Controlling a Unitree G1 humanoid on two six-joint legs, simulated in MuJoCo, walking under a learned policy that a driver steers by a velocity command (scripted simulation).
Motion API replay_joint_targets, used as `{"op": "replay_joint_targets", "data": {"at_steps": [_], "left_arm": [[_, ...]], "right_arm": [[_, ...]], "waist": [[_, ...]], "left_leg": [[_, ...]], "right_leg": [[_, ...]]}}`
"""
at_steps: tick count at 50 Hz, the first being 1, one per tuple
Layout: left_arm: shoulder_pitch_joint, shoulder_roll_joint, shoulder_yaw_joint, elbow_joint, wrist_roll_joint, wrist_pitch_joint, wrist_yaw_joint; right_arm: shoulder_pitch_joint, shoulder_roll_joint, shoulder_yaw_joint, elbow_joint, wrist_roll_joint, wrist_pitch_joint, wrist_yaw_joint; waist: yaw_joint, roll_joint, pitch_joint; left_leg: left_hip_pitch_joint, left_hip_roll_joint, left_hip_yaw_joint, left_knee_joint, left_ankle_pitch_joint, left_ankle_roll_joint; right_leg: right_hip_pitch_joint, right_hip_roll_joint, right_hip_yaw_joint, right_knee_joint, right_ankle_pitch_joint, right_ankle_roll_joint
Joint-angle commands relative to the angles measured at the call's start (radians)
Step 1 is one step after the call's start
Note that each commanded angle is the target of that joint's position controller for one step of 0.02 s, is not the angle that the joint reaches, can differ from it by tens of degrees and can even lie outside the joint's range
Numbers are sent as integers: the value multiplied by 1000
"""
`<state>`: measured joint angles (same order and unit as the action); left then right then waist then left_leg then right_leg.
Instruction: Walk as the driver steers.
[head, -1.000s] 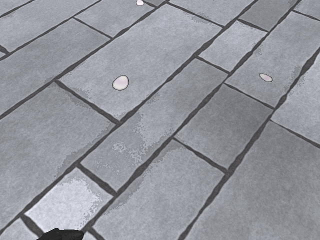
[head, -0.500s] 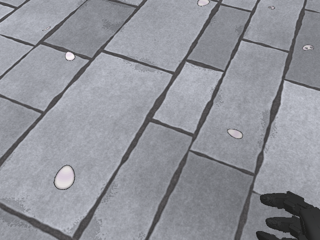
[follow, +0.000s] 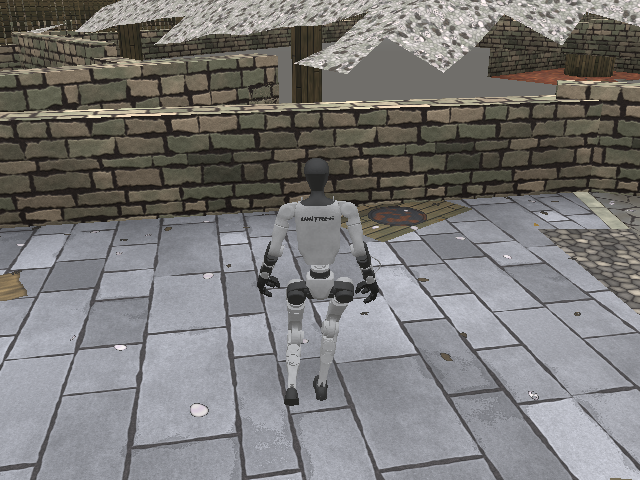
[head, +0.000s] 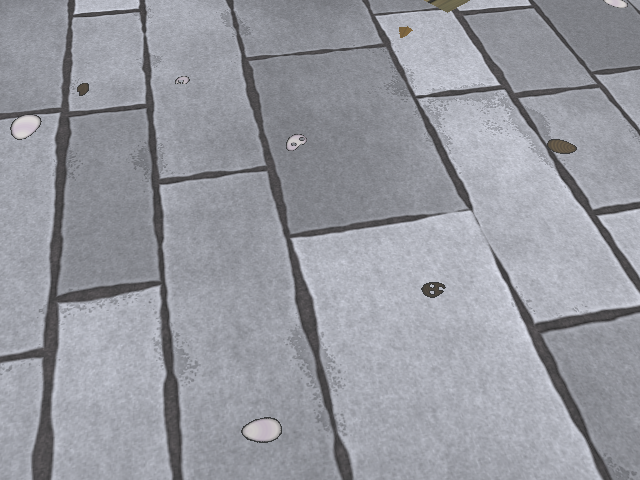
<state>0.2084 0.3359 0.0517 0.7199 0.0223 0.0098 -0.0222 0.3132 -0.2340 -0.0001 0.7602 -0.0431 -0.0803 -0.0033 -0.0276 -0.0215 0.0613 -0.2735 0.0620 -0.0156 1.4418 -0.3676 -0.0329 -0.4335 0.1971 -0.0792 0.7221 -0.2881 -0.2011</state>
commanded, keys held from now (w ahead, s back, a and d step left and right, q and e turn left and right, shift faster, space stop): w+e+shift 0.56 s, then w+shift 0.44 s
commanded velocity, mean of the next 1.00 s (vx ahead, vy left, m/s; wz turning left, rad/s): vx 1.00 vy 0.00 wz -0.76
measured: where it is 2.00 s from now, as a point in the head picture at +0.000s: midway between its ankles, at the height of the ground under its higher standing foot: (540, 111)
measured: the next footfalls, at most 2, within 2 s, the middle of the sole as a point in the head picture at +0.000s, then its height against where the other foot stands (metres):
left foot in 0.30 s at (231, 459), level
right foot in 0.76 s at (407, 345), level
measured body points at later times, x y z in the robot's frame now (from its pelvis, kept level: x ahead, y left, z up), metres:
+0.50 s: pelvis +0.44 +0.04 +0.03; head +0.46 +0.04 +0.48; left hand +0.74 +0.22 -0.05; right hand +0.35 -0.25 -0.07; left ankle +0.47 +0.18 -0.70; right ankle +0.40 -0.04 -0.60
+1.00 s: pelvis +0.82 -0.22 +0.03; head +0.84 -0.23 +0.48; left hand +1.00 +0.01 -0.10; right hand +0.77 -0.51 -0.06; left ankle +1.03 -0.17 -0.63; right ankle +0.72 -0.19 -0.70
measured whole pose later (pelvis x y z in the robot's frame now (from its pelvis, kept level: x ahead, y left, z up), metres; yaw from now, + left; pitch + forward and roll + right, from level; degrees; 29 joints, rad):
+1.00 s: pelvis +0.82 -0.22 +0.03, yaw -43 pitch +0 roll -2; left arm 0.46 0.30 0.05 0.88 0.01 -0.08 -0.01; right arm 0.17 -0.27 0.00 0.70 -0.04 -0.04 0.04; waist 0.03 0.02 0.03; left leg -0.71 0.17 -0.01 0.98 -0.18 0.00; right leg -0.01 0.17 0.00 0.29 -0.29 -0.14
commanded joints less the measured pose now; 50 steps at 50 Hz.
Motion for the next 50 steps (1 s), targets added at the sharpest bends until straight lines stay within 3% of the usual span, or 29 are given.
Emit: {"op": "replay_joint_targets", "data": {"at_steps": [1, 4, 7, 9, 11, 13, 14, 15, 16, 17, 18, 19, 22, 24, 27, 30, 32, 34, 36, 37, 38, 39, 40, 41, 42, 44, 45, 47, 50], "left_arm": [[111, 177, 60, -32, -2, -36, 34], [97, 142, 44, -22, -13, -74, 25], [84, 152, 56, -22, -12, -88, 16], [111, 168, 65, -11, -23, -90, 7], [146, 177, 72, 0, -25, -85, 9], [149, 213, 80, 3, -15, -79, 13], [111, 235, 83, 2, -12, -80, 9], [78, 152, 58, -20, -10, -93, 6], [161, -21, 14, -72, -42, -96, 11], [143, 35, 2, -86, -28, -85, 18], [67, 91, 13, -72, -3, -68, 15], [27, 101, 16, -71, 9, -57, 0], [-48, 36, 1, -107, 18, -20, -43], [-87, 13, -12, -150, 16, -5, -55], [-177, 24, -18, -198, 9, 1, -63], [-287, 14, -33, -223, 14, -5, -80], [-315, -7, -45, -218, 15, -16, -83], [-260, 19, -37, -182, 20, -24, -66], [-1, 80, -8, -97, 24, -33, -42], [203, 114, 16, -28, 27, -38, -26], [232, 184, 44, 4, 31, -32, -3], [162, 274, 62, -39, 29, -24, 7], [212, 234, 66, -36, 14, -22, 15], [179, 208, 62, 0, 9, -34, 26], [154, 156, 51, 20, 9, -49, 28], [100, 83, 25, 33, 7, -76, 36], [104, 54, 14, 44, -1, -89, 34], [137, 57, 14, 70, -15, -109, 26], [154, 62, 16, 84, -24, -129, 9]], "right_arm": [[-50, -195, -33, -149, -25, -21, -6], [-109, -159, -25, -181, -32, 30, 0], [-271, -102, 0, -245, -1, 28, 20], [-293, -108, -1, -241, 20, 25, 24], [-295, -143, -13, -240, 25, 22, 19], [-161, -210, -42, -200, 24, 17, 2], [18, -245, -62, -160, 21, 12, -12], [230, -315, -89, -125, 0, 6, -35], [239, -390, -101, -125, -43, 3, -38], [112, -355, -108, -138, -23, 12, -31], [13, -254, -88, -154, -12, 17, -28], [-10, -203, -76, -139, -8, 20, -21], [63, -140, -57, -47, 4, 2, -10], [59, -141, -58, -24, 21, -20, 3], [22, -143, -56, -5, 16, -40, 9], [100, -157, -58, 42, 12, -45, 5], [148, -185, -60, 67, 9, -40, 0], [177, -242, -67, 79, 11, -26, -11], [141, -308, -78, 73, 8, 4, -23], [98, -309, -76, 59, 13, 14, -25], [131, -225, -63, 43, 0, 15, -13], [217, -136, -41, -39, 35, 6, 5], [36, -216, -54, -77, 34, -12, 1], [-2, -186, -45, -86, 48, -21, 2], [4, -171, -37, -67, 39, -20, 3], [50, -138, -29, -42, 6, 14, 16], [49, -124, -28, -37, -3, 29, 24], [-62, -104, -21, -78, -8, 40, 38], [-232, -85, -7, -138, 7, 28, 51]], "waist": [[11, 129, -35], [-25, 110, 22], [16, 46, 39], [51, 14, 1], [66, -8, -25], [2, 2, -122], [-114, 31, -210], [-205, 95, -320], [-106, 384, -416], [-58, 389, -363], [-53, 225, -218], [-44, 119, -142], [-16, 117, -30], [12, 122, -16], [43, 99, 29], [15, 50, 93], [9, 50, 103], [52, 108, 35], [196, 162, -114], [296, 149, -194], [227, 19, -251], [98, -210, -400], [184, -19, -389], [139, 1, -207], [87, 75, -96], [-3, 78, -36], [-18, 63, -26], [-5, 24, 45], [26, 19, 97]], "left_leg": [[-476, 51, -78, -70, -30, -18], [-347, 84, -45, -316, -50, -55], [-171, 53, -12, -631, 298, -49], [-60, 12, 0, -755, 444, -30], [-26, -13, -16, -847, 426, -15], [118, -71, -13, -883, 256, 1], [316, -72, 7, -894, 188, 9], [553, 80, -130, -894, -63, 37], [729, 392, -651, -1087, -410, 105], [618, 411, -909, -1222, -560, 146], [477, 360, -727, -1206, -528, 143], [370, 310, -540, -1186, -349, 132], [222, 223, -217, -1213, 10, 86], [190, 240, -139, -1263, 106, 96], [142, 190, 80, -1311, 319, 76], [158, 147, 205, -1368, 479, 65], [201, 154, 257, -1367, 792, 64], [308, 185, 266, -1247, 1281, 71], [328, 224, 256, -880, 1491, 97], [214, 204, 265, -592, 1374, 107], [-48, 105, 236, -225, 491, 99], [-422, -39, 128, 132, -148, 59], [-522, -26, -21, 151, -21, 73], [-559, 15, -18, 78, 43, 76], [-505, 52, -16, -23, 58, 74], [-366, 90, -32, -147, 44, 56], [-345, 104, -33, -203, 27, 45], [-400, 120, 1, -331, 79, 28], [-339, 98, 51, -634, 360, 36]], "right_leg": [[367, -339, 666, -477, 124, -199], [100, -254, 535, -525, 184, -181], [-35, -166, 452, -551, 215, -109], [8, -174, 458, -534, 314, -68], [137, -198, 496, -465, 404, -33], [249, -194, 503, -247, 634, 12], [205, -158, 460, -13, 681, 41], [54, -105, 395, 312, 500, 62], [-229, -5, 287, 610, -269, 87], [-361, -83, 223, 709, -163, 76], [-380, -158, 195, 699, -59, 76], [-358, -199, 173, 650, -11, 83], [-339, -270, 166, 604, 5, 102], [-379, -287, 155, 595, 71, 113], [-361, -281, 115, 463, 214, 118], [-289, -246, 14, 206, 285, 85], [-176, -191, -53, 66, 270, 41], [-50, -109, -92, 19, 202, 11], [220, -58, -55, -23, 66, -30], [472, -71, -1, -152, 99, -57], [710, -229, 207, -118, -53, -62], [949, -521, 790, -248, -108, -200], [897, -488, 827, -381, -92, -182], [743, -476, 690, -422, -3, -164], [563, -439, 595, -450, 70, -131], [332, -364, 456, -500, 116, -99], [283, -340, 418, -530, 116, -95], [224, -312, 347, -607, 151, -96], [164, -240, 216, -662, 314, -58]]}}
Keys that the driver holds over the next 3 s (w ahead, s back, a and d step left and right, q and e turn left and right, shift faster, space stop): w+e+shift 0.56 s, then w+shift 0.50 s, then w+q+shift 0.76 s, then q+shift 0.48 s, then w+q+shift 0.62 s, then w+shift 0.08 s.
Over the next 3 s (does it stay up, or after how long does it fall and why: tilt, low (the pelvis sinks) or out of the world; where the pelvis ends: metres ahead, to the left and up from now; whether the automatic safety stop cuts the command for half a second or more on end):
stays up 2.05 -0.54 0.00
